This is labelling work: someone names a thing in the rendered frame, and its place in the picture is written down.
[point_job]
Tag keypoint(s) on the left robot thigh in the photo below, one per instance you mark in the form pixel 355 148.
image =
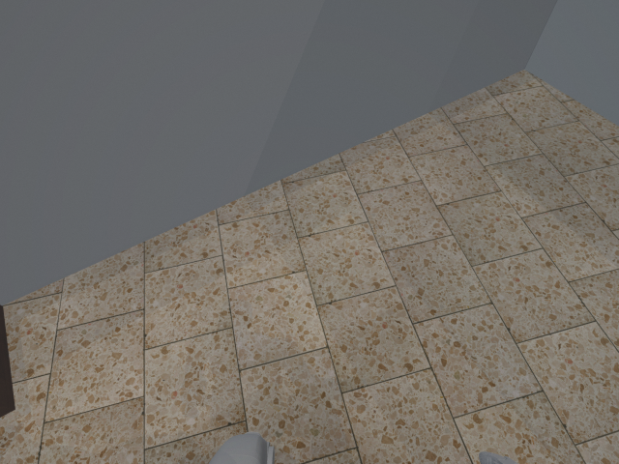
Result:
pixel 245 449

